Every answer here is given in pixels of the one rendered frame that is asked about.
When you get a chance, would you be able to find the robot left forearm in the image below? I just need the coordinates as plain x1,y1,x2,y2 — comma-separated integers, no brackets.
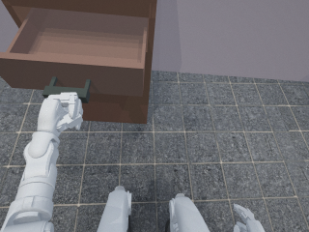
0,130,60,232

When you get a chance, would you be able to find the handle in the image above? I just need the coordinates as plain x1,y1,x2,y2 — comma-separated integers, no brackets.
42,76,92,103

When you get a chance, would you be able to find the cabinet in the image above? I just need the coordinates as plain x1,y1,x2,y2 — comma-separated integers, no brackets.
1,0,157,125

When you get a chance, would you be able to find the robot left hand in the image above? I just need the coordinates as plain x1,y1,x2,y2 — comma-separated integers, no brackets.
37,92,83,137

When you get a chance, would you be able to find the drawer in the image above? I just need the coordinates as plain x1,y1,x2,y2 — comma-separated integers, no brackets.
0,7,149,97

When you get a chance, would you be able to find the robot right hand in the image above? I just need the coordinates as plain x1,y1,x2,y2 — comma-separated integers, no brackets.
233,204,265,232

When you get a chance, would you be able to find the left robot upper arm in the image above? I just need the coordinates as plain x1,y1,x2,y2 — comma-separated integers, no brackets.
3,220,54,232

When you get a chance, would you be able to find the right robot thigh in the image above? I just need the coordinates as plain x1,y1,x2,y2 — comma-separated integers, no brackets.
169,196,210,232

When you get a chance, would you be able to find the robot thigh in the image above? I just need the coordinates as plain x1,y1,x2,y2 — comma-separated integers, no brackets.
169,196,210,232
97,189,132,232

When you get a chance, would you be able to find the left robot thigh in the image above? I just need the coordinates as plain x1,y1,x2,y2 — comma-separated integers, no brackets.
97,189,132,232

